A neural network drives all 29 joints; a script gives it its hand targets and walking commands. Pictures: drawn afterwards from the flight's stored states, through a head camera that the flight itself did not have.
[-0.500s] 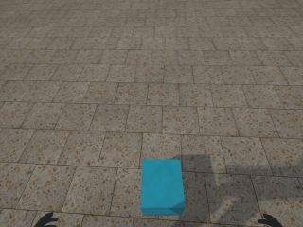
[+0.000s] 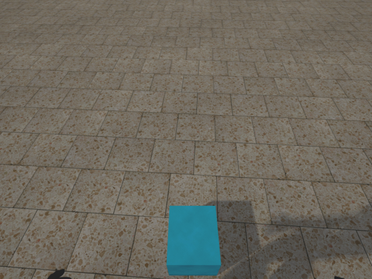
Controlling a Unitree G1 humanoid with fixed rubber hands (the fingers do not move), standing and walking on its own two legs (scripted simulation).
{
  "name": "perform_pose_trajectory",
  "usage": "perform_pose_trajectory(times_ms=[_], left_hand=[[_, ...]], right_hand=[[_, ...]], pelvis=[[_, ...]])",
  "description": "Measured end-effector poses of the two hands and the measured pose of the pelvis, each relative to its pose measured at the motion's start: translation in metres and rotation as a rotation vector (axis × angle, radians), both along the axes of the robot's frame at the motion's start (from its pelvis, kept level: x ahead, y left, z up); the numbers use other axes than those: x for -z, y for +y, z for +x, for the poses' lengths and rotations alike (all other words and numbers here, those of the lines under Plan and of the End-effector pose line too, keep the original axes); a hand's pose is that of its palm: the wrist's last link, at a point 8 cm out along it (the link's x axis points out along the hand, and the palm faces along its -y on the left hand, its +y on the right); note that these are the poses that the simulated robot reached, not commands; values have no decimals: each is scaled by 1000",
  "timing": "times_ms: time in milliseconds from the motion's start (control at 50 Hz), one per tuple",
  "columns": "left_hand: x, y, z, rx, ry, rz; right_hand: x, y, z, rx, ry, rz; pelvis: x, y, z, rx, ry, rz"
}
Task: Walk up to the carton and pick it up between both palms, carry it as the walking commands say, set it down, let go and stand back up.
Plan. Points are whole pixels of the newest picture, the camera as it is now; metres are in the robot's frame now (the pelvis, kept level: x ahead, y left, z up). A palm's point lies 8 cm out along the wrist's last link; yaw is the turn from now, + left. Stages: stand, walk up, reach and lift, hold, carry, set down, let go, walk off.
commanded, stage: walk up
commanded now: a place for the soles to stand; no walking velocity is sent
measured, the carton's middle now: (192, 240) +0.43 -0.02 -0.67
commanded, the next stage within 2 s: none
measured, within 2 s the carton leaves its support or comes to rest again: neither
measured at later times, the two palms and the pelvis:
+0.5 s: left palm out of the picture +0.11 +0.33 -0.09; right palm out of the picture +0.09 -0.32 -0.08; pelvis +0.00 +0.01 +0.01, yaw +0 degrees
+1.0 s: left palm out of the picture +0.08 +0.33 -0.09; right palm out of the picture +0.04 -0.32 -0.09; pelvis -0.03 +0.01 +0.01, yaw -1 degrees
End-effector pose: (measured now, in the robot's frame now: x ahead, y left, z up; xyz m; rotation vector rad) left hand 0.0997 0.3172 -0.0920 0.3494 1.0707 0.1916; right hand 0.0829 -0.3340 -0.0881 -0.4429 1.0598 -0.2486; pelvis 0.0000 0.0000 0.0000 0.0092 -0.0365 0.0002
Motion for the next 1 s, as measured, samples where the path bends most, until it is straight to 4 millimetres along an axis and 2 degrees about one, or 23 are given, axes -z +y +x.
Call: perform_pose_trajectory(times_ms=[140,240,460,600,780,1000], left_hand=[[-5,0,3,-10,25,7],[-3,5,10,-20,14,7],[2,9,12,-18,-1,-22],[-1,14,5,-10,18,-2],[-2,18,-8,-5,36,16],[3,12,-22,-1,44,-10]], right_hand=[[10,13,6,-7,39,42],[9,19,4,-1,61,39],[-7,13,7,16,21,-8],[-5,13,4,23,16,3],[6,21,-15,28,60,34],[0,16,-39,52,69,23]], pelvis=[[-4,3,3,-3,14,-4],[-4,5,4,-4,14,-2],[-5,11,2,2,-3,-7],[-6,14,-6,5,-5,-10],[-5,16,-24,7,-4,-3],[-6,14,-31,13,-9,-2]])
